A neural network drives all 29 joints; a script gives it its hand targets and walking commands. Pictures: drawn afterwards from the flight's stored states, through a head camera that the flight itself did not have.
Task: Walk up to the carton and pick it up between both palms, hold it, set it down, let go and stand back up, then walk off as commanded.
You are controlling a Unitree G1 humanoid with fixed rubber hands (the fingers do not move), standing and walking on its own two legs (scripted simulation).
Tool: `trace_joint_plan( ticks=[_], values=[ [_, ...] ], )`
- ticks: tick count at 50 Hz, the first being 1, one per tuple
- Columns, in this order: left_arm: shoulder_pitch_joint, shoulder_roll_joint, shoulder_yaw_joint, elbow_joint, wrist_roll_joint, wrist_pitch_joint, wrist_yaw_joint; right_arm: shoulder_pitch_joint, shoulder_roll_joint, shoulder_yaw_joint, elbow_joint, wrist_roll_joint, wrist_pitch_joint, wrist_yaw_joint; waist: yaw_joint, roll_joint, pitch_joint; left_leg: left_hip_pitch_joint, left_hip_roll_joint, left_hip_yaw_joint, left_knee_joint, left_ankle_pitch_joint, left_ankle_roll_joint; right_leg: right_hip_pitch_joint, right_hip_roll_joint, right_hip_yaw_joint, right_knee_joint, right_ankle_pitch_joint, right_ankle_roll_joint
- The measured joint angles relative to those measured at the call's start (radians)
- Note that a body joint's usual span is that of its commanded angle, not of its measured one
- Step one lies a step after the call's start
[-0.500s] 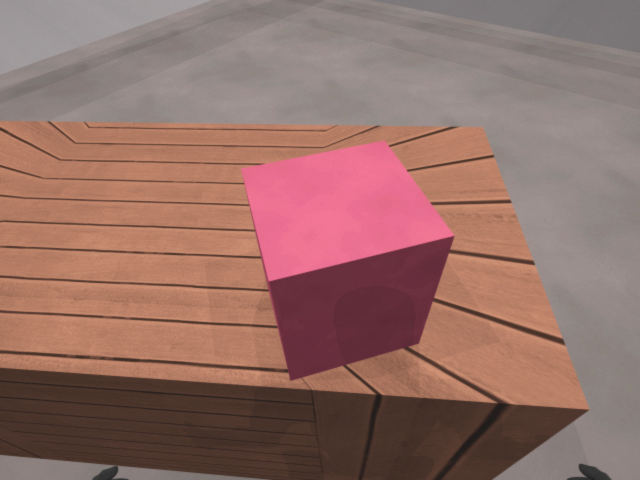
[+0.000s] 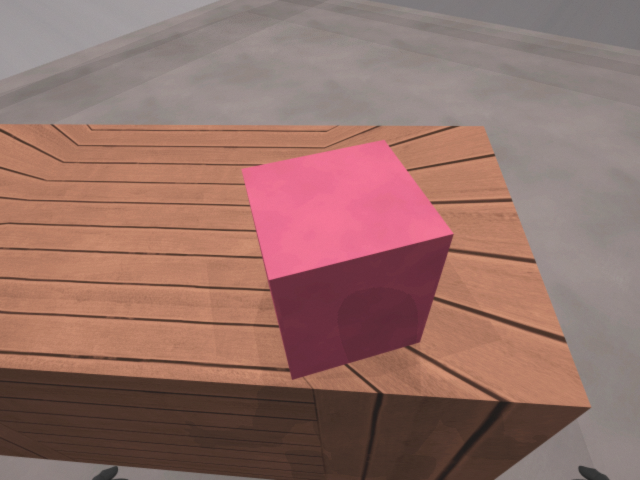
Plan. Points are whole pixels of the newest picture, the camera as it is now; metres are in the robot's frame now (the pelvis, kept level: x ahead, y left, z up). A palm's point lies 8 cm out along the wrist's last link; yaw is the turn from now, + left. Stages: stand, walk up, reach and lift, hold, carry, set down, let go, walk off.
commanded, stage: reach and lift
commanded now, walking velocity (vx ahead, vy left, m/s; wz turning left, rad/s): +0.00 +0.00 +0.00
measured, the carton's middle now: (337, 262) +0.42 +0.00 +0.03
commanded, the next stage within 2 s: none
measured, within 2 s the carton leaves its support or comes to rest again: neither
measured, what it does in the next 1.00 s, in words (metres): stands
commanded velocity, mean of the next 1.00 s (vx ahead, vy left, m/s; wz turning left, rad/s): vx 0.00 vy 0.00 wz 0.00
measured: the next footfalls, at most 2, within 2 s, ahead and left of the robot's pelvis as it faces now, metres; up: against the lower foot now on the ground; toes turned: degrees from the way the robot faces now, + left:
none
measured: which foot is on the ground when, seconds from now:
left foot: down 0.00-1.00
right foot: down 0.00-1.00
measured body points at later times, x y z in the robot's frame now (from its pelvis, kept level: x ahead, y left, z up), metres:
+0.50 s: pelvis +0.02 -0.01 +0.00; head +0.03 -0.01 +0.45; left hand +0.20 +0.27 -0.05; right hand +0.18 -0.33 -0.08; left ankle +0.05 +0.14 -0.73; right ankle -0.01 -0.12 -0.73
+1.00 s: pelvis -0.03 +0.00 +0.01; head -0.06 +0.03 +0.45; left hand +0.20 +0.23 -0.01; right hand +0.16 -0.29 +0.00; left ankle +0.05 +0.14 -0.73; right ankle -0.01 -0.12 -0.73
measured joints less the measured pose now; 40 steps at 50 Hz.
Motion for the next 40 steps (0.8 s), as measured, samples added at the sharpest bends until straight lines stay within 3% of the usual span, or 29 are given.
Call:
trace_joint_plan(
  ticks=[6,10,14,19,27,33,40],
  values=[
    [-0.068,-0.002,0.001,-0.293,0.000,0.310,0.031,-0.092,0.029,-0.056,0.046,-0.062,-0.145,0.038,0.000,-0.041,0.009,-0.014,0.000,0.005,0.067,-0.044,0.000,-0.020,0.000,0.002,0.078,-0.047,-0.006],
    [-0.118,-0.018,0.001,-0.468,0.000,0.421,0.033,-0.113,0.029,-0.070,0.042,-0.062,-0.155,0.063,0.000,-0.072,0.008,-0.014,0.001,0.007,0.078,-0.058,-0.009,-0.019,0.000,0.004,0.087,-0.061,-0.007],
    [-0.072,-0.039,0.001,-0.537,0.005,0.481,0.041,-0.112,0.029,-0.070,0.042,-0.048,-0.131,0.101,0.000,-0.064,0.007,0.010,0.003,0.010,0.055,-0.063,-0.012,0.010,0.001,0.006,0.050,-0.057,-0.007],
    [0.053,-0.067,0.001,-0.590,0.008,0.478,0.052,-0.086,0.021,-0.071,0.028,-0.010,-0.135,0.129,0.000,-0.038,0.008,0.049,0.005,0.011,0.020,-0.059,-0.012,0.054,0.001,0.006,0.002,-0.045,-0.007],
    [0.119,-0.119,0.001,-0.678,0.008,0.332,0.082,-0.067,0.021,-0.070,-0.009,0.002,-0.174,0.146,0.000,-0.032,0.008,0.074,0.007,0.011,-0.037,-0.016,-0.016,0.061,0.001,0.006,-0.017,-0.022,-0.008],
    [0.124,-0.154,0.001,-0.677,0.008,0.263,0.087,-0.036,0.021,-0.062,-0.098,0.029,-0.212,0.144,0.000,-0.033,0.008,0.106,0.008,0.011,-0.088,0.030,-0.016,0.074,0.001,0.006,-0.030,0.005,-0.011],
    [0.171,-0.166,0.001,-0.676,0.008,0.253,0.104,-0.017,0.021,-0.037,-0.221,0.062,-0.183,0.142,0.000,-0.055,0.008,0.125,0.008,0.011,-0.122,0.066,-0.016,0.079,0.001,0.006,-0.036,0.033,-0.016]
  ],
)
